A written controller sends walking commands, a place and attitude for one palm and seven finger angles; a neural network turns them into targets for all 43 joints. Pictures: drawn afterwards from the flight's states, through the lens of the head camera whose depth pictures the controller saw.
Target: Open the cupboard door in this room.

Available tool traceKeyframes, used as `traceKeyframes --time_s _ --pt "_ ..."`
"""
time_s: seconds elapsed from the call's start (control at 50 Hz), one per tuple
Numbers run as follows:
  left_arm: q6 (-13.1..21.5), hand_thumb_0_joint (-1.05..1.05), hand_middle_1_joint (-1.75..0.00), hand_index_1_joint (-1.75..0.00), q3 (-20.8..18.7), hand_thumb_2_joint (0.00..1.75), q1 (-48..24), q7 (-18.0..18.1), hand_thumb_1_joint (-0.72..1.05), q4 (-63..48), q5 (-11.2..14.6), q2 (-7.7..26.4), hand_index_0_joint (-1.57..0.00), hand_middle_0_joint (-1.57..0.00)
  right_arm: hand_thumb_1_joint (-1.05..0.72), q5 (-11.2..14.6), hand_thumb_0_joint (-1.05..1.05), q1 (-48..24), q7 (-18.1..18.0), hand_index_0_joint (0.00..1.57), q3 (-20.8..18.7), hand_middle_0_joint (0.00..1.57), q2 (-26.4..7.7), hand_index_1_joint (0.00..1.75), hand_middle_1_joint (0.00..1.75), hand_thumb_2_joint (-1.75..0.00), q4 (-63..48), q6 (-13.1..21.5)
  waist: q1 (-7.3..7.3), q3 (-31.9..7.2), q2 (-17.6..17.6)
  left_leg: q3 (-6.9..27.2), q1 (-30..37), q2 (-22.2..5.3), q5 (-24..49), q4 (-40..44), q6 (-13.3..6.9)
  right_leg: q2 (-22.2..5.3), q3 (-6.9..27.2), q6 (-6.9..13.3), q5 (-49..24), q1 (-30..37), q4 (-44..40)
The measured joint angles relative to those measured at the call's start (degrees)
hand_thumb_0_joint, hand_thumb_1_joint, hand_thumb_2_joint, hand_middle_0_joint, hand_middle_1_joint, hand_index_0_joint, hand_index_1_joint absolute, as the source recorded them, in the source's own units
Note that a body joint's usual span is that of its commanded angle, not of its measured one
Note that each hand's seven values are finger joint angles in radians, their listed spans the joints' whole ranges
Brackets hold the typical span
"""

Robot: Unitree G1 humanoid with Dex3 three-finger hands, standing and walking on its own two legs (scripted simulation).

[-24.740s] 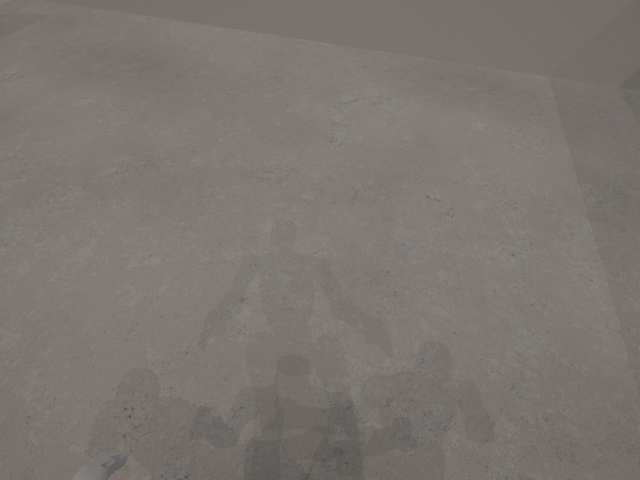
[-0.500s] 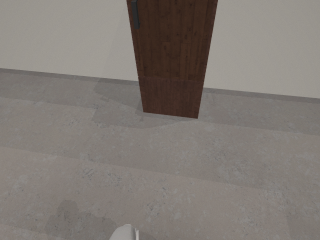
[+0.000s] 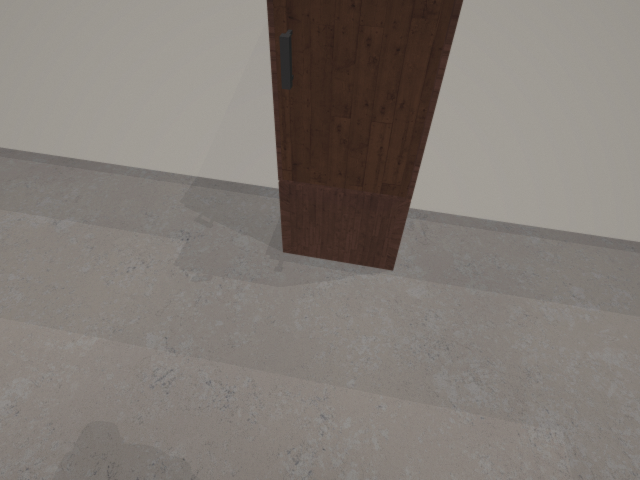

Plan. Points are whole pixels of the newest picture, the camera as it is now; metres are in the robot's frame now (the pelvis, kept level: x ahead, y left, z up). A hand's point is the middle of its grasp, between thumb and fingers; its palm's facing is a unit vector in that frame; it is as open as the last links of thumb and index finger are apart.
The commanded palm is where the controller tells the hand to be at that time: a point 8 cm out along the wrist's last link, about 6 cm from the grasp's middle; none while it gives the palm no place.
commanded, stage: stand and wait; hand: left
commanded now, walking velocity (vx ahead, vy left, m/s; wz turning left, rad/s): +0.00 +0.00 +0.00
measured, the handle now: (288, 59) +1.08 +0.16 +0.06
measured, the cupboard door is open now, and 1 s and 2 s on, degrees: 0 0 0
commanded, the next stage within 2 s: look at it before walking up in 0.02 s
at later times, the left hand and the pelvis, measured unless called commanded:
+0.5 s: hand out of the picture -0.03 +0.13 -0.18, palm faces +0.04 -0.99 -0.15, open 7.4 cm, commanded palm none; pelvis +0.00 -0.02 +0.00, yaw +0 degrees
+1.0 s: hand out of the picture -0.03 +0.16 -0.20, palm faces +0.20 -0.97 -0.14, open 7.4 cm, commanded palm none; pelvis +0.03 +0.01 -0.01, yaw +8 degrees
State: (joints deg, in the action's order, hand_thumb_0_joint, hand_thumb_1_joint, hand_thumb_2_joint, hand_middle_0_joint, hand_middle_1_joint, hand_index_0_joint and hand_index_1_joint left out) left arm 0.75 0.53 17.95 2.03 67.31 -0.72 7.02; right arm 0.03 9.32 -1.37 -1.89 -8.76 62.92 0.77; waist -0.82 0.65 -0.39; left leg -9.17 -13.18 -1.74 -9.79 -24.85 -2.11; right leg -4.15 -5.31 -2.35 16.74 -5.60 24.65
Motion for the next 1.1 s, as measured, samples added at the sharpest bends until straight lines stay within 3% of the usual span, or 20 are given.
traceKeyframes --time_s 0.14,0.36,0.58,0.76,0.86,0.92,0.98,1.02,1.06,1.1 --pt "0.10 0.00 -0.30 -0.30 -0.14 0.90 -0.37 0.32 0.90 -0.96 0.09 1.22 -0.19 -0.19 -0.94 -0.27 -0.01 4.49 0.30 0.20 0.55 0.20 -0.50 0.30 0.30 -0.90 2.20 -0.44 0.75 0.18 -0.65 0.17 1.02 -0.11 1.24 2.32 0.45 0.40 -0.24 0.51 -0.78 0.81 -1.78" --pt "0.01 0.00 -0.30 -0.30 -0.03 0.90 -0.03 0.53 0.90 -1.29 0.46 0.47 -0.19 -0.19 -0.91 -0.24 0.00 9.74 0.40 0.19 1.45 0.20 2.16 0.30 0.30 -0.90 5.19 -0.80 1.65 1.65 -0.28 0.69 1.17 -0.72 1.45 2.46 1.05 1.11 -0.69 1.17 -0.95 1.30 -2.38" --pt "-0.06 0.00 -0.30 -0.30 0.05 0.90 1.30 0.82 0.90 -1.29 0.40 -1.23 -0.19 -0.20 -0.91 -0.16 0.00 9.05 0.31 0.20 1.37 0.20 4.12 0.30 0.30 -0.90 4.72 -0.63 1.40 1.50 -0.33 1.15 0.50 -1.17 1.07 1.29 1.32 1.50 -1.04 1.52 -0.59 0.97 -1.61" --pt "0.00 0.00 -0.30 -0.30 0.02 0.90 2.57 0.78 0.90 -1.13 0.26 -1.82 -0.19 -0.20 -0.92 -0.31 0.01 8.03 0.07 0.20 0.91 0.20 3.25 0.30 0.30 -0.90 4.02 -0.63 1.03 1.29 -0.64 1.65 -0.39 -1.12 0.76 0.41 1.27 1.44 -1.52 1.49 -0.32 0.52 -1.14" --pt "-0.71 0.00 -0.30 -0.30 -1.07 0.90 2.80 0.23 0.90 -1.66 -0.17 -1.18 -0.20 -0.20 -0.91 -0.81 0.01 9.17 0.65 0.20 0.07 0.20 2.61 0.30 0.30 -0.90 2.59 -1.63 1.30 0.59 -0.45 3.54 -4.16 -0.76 -4.14 -5.71 1.36 0.79 -3.41 1.36 2.16 -1.04 2.19" --pt "-0.65 0.00 -0.30 -0.30 -2.15 0.90 2.91 0.04 0.90 -2.23 -0.61 -0.12 -0.20 -0.20 -0.91 -0.93 0.01 10.09 1.35 0.20 -0.75 0.20 2.25 0.30 0.30 -0.90 1.56 -2.77 0.79 0.06 -0.73 3.62 -8.21 -1.38 -11.80 -15.84 1.92 0.30 -5.20 1.10 3.81 -0.88 3.26" --pt "0.23 0.00 -0.30 -0.30 -3.23 0.90 2.44 -0.13 0.90 -2.49 -1.02 1.16 -0.20 -0.20 -0.91 -0.77 0.01 9.69 2.20 0.20 -1.35 0.20 1.55 0.30 0.30 -0.90 0.16 -3.05 0.59 0.71 -1.53 3.18 -10.90 -2.41 -14.35 -22.06 2.04 -0.76 -7.27 -0.04 4.91 0.40 3.30" --pt "0.51 0.00 -0.30 -0.30 -3.74 0.90 1.94 -0.44 0.90 -2.81 -1.11 2.23 -0.20 -0.20 -0.91 -0.72 0.01 9.10 2.63 0.19 -1.50 0.20 0.94 0.30 0.30 -0.90 -1.25 -2.38 0.76 1.46 -2.50 2.28 -10.36 -2.86 -13.48 -18.53 2.01 -2.35 -8.60 -1.28 6.61 0.75 5.03" --pt "0.35 0.00 -0.30 -0.30 -4.03 0.90 1.60 -1.04 0.90 -3.41 -0.73 3.06 -0.20 -0.20 -0.91 -1.06 0.01 8.52 2.77 0.19 -1.73 0.20 -0.20 0.30 0.30 -0.90 -2.94 -0.87 1.16 2.17 -3.23 1.34 -9.36 -1.96 -6.88 -14.74 1.06 -5.01 -8.85 -1.70 9.86 -1.23 11.75" --pt "-0.81 0.00 -0.30 -0.30 -4.21 0.90 0.19 -1.59 0.90 -4.01 -0.45 3.72 -0.20 -0.20 -0.91 -1.25 0.01 7.35 2.29 0.20 -2.12 0.20 -1.08 0.30 0.30 -0.90 -4.00 0.55 1.62 2.96 -2.99 1.15 -10.07 -0.87 -8.11 -17.34 -0.93 -4.80 -3.94 -1.18 13.49 -7.82 26.49"
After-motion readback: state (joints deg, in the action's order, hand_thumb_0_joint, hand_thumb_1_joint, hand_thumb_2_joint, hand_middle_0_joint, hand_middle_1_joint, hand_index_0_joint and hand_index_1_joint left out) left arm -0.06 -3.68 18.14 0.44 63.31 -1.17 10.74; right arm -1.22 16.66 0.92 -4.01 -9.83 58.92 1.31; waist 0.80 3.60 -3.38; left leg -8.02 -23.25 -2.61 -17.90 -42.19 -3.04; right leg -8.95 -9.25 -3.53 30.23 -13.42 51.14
